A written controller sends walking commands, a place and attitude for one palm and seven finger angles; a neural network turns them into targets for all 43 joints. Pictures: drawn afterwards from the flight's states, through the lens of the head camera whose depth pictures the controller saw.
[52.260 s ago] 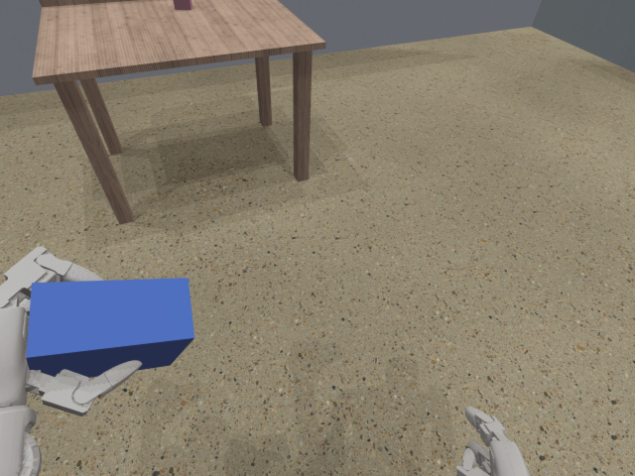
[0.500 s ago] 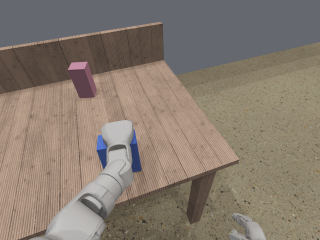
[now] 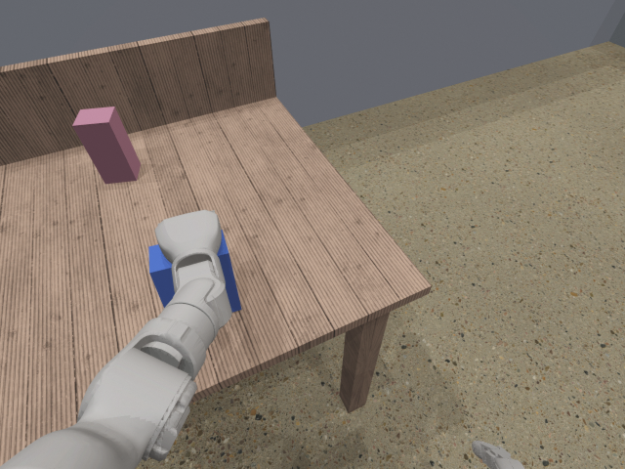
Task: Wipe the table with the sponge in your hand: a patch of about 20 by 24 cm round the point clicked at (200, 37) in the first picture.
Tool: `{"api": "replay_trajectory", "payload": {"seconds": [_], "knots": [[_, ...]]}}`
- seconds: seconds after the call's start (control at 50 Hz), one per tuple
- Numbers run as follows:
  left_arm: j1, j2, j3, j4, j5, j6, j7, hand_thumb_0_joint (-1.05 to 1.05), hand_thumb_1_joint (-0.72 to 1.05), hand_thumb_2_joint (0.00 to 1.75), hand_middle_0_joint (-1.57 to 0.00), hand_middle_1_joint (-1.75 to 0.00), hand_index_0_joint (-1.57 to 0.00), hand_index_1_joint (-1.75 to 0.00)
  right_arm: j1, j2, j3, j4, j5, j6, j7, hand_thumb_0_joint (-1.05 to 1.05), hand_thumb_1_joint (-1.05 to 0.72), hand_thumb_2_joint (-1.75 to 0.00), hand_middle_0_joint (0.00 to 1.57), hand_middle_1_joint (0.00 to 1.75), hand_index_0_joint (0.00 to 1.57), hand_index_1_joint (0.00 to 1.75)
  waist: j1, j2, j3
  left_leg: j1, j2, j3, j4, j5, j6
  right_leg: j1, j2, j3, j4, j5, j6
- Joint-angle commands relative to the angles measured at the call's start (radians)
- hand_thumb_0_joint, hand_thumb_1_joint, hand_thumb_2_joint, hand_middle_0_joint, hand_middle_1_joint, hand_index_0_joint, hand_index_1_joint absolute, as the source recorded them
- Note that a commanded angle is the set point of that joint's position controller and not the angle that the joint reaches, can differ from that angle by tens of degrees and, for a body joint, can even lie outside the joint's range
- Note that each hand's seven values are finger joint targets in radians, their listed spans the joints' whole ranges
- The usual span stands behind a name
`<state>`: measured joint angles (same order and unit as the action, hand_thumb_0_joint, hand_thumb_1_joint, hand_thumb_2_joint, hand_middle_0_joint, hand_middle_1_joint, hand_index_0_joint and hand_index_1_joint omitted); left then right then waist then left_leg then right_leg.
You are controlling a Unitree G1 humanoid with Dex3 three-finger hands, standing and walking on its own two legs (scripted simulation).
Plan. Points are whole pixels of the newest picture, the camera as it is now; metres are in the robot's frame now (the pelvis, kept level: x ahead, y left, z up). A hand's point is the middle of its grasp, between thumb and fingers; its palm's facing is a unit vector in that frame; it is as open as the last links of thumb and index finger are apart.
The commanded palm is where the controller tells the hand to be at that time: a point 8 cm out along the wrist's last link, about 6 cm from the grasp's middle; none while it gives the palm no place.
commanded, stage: wipe forward along the third lane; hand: left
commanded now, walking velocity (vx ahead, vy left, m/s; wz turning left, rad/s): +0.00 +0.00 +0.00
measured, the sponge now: (200, 289) +0.40 +0.19 -0.03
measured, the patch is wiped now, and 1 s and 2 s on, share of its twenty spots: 0.80 0.85 0.85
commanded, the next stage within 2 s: wipe back along the third lane in 1.08 s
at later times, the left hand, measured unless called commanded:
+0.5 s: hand (186, 235) +0.46 +0.21 +0.03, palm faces -0.12 +0.00 -0.99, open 10.4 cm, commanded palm +0.46 +0.21 +0.06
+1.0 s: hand (176, 210) +0.52 +0.24 +0.02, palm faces -0.12 -0.02 -0.99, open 10.4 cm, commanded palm +0.51 +0.23 +0.06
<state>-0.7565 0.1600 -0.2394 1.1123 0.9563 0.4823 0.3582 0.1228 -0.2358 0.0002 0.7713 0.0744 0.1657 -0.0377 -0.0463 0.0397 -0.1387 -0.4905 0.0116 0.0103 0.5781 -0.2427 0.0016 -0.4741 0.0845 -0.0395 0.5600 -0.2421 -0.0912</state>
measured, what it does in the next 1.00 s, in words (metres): stands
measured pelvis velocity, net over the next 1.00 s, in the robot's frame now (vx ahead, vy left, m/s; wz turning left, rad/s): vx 0.02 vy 0.04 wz -0.03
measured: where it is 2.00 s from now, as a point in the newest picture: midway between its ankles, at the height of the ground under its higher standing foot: outside the picture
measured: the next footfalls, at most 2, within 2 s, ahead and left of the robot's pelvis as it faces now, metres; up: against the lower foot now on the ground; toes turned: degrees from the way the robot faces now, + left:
none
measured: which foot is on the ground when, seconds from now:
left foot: down 0.00-1.00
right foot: down 0.00-1.00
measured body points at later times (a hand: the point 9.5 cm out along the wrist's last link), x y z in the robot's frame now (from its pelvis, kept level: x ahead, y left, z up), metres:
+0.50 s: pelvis +0.00 +0.01 -0.01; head +0.06 +0.00 +0.44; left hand +0.46 +0.21 +0.08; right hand +0.05 -0.26 -0.14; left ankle +0.02 +0.12 -0.73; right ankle +0.02 -0.06 -0.73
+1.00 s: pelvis +0.02 +0.04 -0.02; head +0.11 +0.06 +0.42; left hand +0.52 +0.24 +0.08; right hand +0.03 -0.22 -0.14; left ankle +0.02 +0.12 -0.73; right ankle +0.02 -0.06 -0.73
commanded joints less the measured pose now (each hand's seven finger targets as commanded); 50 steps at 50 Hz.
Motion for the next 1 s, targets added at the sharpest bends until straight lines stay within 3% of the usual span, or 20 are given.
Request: {"api": "replay_trajectory", "payload": {"seconds": [0.0,0.02,0.1,0.14,0.18,0.24,0.28,0.32,0.38,0.4,0.44,0.56,0.58,0.64,0.66,0.82,0.86,0.9,0.94,0.98], "knots": [[-0.371,0.215,0.052,-0.043,0.030,-0.004,0.033,0.00,0.10,1.30,-1.20,-1.60,-1.20,-1.60,-0.049,-0.128,-0.038,-0.108,-0.002,-0.045,-0.006,0.00,-0.90,-0.90,0.20,0.30,0.20,0.30,-0.029,-0.122,-0.226,-0.018,-0.025,0.003,-0.022,-0.015,0.038,0.144,-0.083,0.145,-0.110,0.111,0.062],[-0.370,0.245,0.087,-0.036,0.025,-0.010,0.033,0.00,0.10,1.30,-1.20,-1.60,-1.20,-1.60,-0.043,-0.132,-0.041,-0.108,-0.005,-0.048,-0.007,0.00,-0.90,-0.90,0.20,0.30,0.20,0.30,-0.022,-0.128,-0.250,-0.027,-0.024,-0.002,-0.020,-0.007,0.040,0.159,-0.080,0.146,-0.104,0.129,0.061],[-0.390,0.249,0.064,-0.017,0.032,-0.012,0.024,0.00,0.10,1.30,-1.20,-1.60,-1.20,-1.60,-0.011,-0.135,-0.039,-0.111,0.000,-0.058,-0.003,0.00,-0.90,-0.90,0.20,0.30,0.20,0.30,-0.044,-0.127,-0.240,-0.059,-0.024,0.004,-0.002,-0.019,0.041,0.149,-0.086,0.156,-0.104,0.137,0.070],[-0.388,0.304,0.101,-0.008,0.039,-0.022,0.021,0.00,0.10,1.30,-1.20,-1.60,-1.20,-1.60,0.009,-0.141,-0.042,-0.109,-0.001,-0.062,-0.002,0.00,-0.90,-0.90,0.20,0.30,0.20,0.30,-0.038,-0.122,-0.270,-0.064,-0.022,0.001,0.001,-0.009,0.043,0.160,-0.082,0.148,-0.091,0.146,0.070],[-0.408,0.282,0.080,-0.003,0.043,-0.029,0.017,0.00,0.10,1.30,-1.20,-1.60,-1.20,-1.60,0.022,-0.140,-0.042,-0.108,0.000,-0.070,0.001,0.00,-0.90,-0.90,0.20,0.30,0.20,0.30,-0.050,-0.105,-0.261,-0.072,-0.020,0.005,0.009,-0.014,0.042,0.141,-0.084,0.153,-0.091,0.151,0.070],[-0.413,0.329,0.112,0.012,0.041,-0.042,0.015,0.00,0.10,1.30,-1.20,-1.60,-1.20,-1.60,0.046,-0.146,-0.045,-0.105,0.000,-0.078,0.003,0.00,-0.90,-0.90,0.20,0.30,0.20,0.30,-0.049,-0.106,-0.270,-0.089,-0.019,0.002,0.013,-0.016,0.044,0.142,-0.079,0.147,-0.084,0.144,0.071],[-0.429,0.320,0.098,0.021,0.043,-0.045,0.014,0.00,0.10,1.30,-1.20,-1.60,-1.20,-1.60,0.055,-0.147,-0.044,-0.102,0.000,-0.083,0.003,0.00,-0.90,-0.90,0.20,0.30,0.20,0.30,-0.061,-0.110,-0.261,-0.101,-0.017,0.004,0.019,-0.024,0.044,0.132,-0.082,0.153,-0.089,0.141,0.072],[-0.468,0.352,0.122,0.022,0.040,-0.051,0.015,0.00,0.10,1.30,-1.20,-1.60,-1.20,-1.60,0.067,-0.151,-0.045,-0.098,0.001,-0.090,0.005,0.00,-0.90,-0.90,0.20,0.30,0.20,0.30,-0.065,-0.112,-0.273,-0.109,-0.017,-0.001,0.018,-0.024,0.046,0.131,-0.078,0.142,-0.083,0.141,0.073],[-0.490,0.341,0.102,0.058,0.057,-0.051,0.014,0.00,0.10,1.30,-1.20,-1.60,-1.20,-1.60,0.091,-0.153,-0.045,-0.088,-0.002,-0.097,0.009,0.00,-0.90,-0.90,0.20,0.30,0.20,0.30,-0.078,-0.079,-0.255,-0.106,-0.012,-0.001,0.025,-0.031,0.046,0.081,-0.073,0.130,-0.078,0.119,0.071],[-0.493,0.328,0.094,0.064,0.053,-0.049,0.013,0.00,0.10,1.30,-1.20,-1.60,-1.20,-1.60,0.094,-0.153,-0.045,-0.089,-0.002,-0.100,0.010,0.00,-0.90,-0.90,0.20,0.30,0.20,0.30,-0.081,-0.093,-0.261,-0.106,-0.013,0.000,0.025,-0.034,0.047,0.081,-0.072,0.129,-0.080,0.115,0.072],[-0.535,0.354,0.108,0.063,0.054,-0.058,0.013,0.00,0.10,1.30,-1.20,-1.60,-1.20,-1.60,0.108,-0.156,-0.047,-0.084,-0.003,-0.106,0.011,0.00,-0.90,-0.90,0.20,0.30,0.20,0.30,-0.085,-0.063,-0.287,-0.093,-0.011,-0.002,0.028,-0.020,0.049,0.066,-0.067,0.114,-0.066,0.122,0.072],[-0.639,0.420,0.126,0.116,0.068,-0.052,0.013,0.00,0.10,1.30,-1.20,-1.60,-1.20,-1.60,0.144,-0.169,-0.043,-0.070,-0.007,-0.119,0.010,0.00,-0.90,-0.90,0.20,0.30,0.20,0.30,-0.117,-0.073,-0.303,-0.126,-0.004,-0.004,0.048,-0.034,0.052,0.039,-0.062,0.108,-0.054,0.104,0.077],[-0.648,0.397,0.109,0.128,0.070,-0.048,0.010,0.00,0.10,1.30,-1.20,-1.60,-1.20,-1.60,0.149,-0.167,-0.043,-0.069,-0.007,-0.121,0.012,0.00,-0.90,-0.90,0.20,0.30,0.20,0.30,-0.124,-0.061,-0.292,-0.122,-0.001,-0.004,0.049,-0.032,0.052,0.024,-0.062,0.108,-0.053,0.106,0.076],[-0.656,0.418,0.122,0.135,0.084,-0.052,0.000,0.00,0.10,1.30,-1.20,-1.60,-1.20,-1.60,0.173,-0.169,-0.047,-0.071,-0.011,-0.120,0.019,0.00,-0.90,-0.90,0.20,0.30,0.20,0.30,-0.117,-0.024,-0.351,-0.094,-0.001,-0.008,0.063,0.025,0.052,0.021,-0.052,0.089,-0.026,0.163,0.071],[-0.679,0.404,0.109,0.134,0.088,-0.052,-0.004,0.00,0.10,1.30,-1.20,-1.60,-1.20,-1.60,0.181,-0.170,-0.046,-0.071,-0.012,-0.119,0.020,0.00,-0.90,-0.90,0.20,0.30,0.20,0.30,-0.127,-0.018,-0.347,-0.089,0.003,-0.012,0.066,0.030,0.053,0.002,-0.049,0.083,-0.022,0.163,0.070],[-0.693,0.378,0.124,0.145,0.087,-0.065,-0.007,0.00,0.10,1.30,-1.20,-1.60,-1.20,-1.60,0.223,-0.171,-0.060,-0.063,-0.025,-0.115,0.036,0.00,-0.90,-0.90,0.20,0.30,0.20,0.30,-0.131,-0.003,-0.399,-0.040,0.016,-0.033,0.095,0.150,0.051,-0.039,-0.033,0.052,0.017,0.253,0.059],[-0.681,0.321,0.087,0.154,0.084,-0.061,-0.004,0.00,0.10,1.30,-1.20,-1.60,-1.20,-1.60,0.231,-0.168,-0.062,-0.059,-0.029,-0.113,0.043,0.00,-0.90,-0.90,0.20,0.30,0.20,0.30,-0.138,0.008,-0.382,-0.020,0.017,-0.035,0.101,0.160,0.050,-0.078,-0.026,0.042,0.014,0.243,0.058],[-0.664,0.388,0.138,0.185,0.080,-0.051,0.007,0.00,0.10,1.30,-1.20,-1.60,-1.20,-1.60,0.235,-0.177,-0.058,-0.055,-0.030,-0.107,0.045,0.00,-0.90,-0.90,0.20,0.30,0.20,0.30,-0.128,-0.023,-0.377,-0.051,0.017,-0.035,0.099,0.156,0.049,-0.054,-0.027,0.044,0.016,0.251,0.058],[-0.694,0.368,0.127,0.181,0.073,-0.049,0.012,0.00,0.10,1.30,-1.20,-1.60,-1.20,-1.60,0.238,-0.179,-0.061,-0.050,-0.034,-0.109,0.047,0.00,-0.90,-0.90,0.20,0.30,0.20,0.30,-0.136,-0.007,-0.375,-0.036,0.020,-0.041,0.102,0.176,0.049,-0.076,-0.026,0.037,0.023,0.258,0.057],[-0.699,0.380,0.123,0.214,0.090,-0.035,0.010,0.00,0.10,1.30,-1.20,-1.60,-1.20,-1.60,0.243,-0.184,-0.058,-0.047,-0.033,-0.104,0.050,0.00,-0.90,-0.90,0.20,0.30,0.20,0.30,-0.143,-0.032,-0.339,-0.049,0.022,-0.049,0.096,0.157,0.048,-0.097,-0.023,0.031,0.019,0.226,0.055]]}}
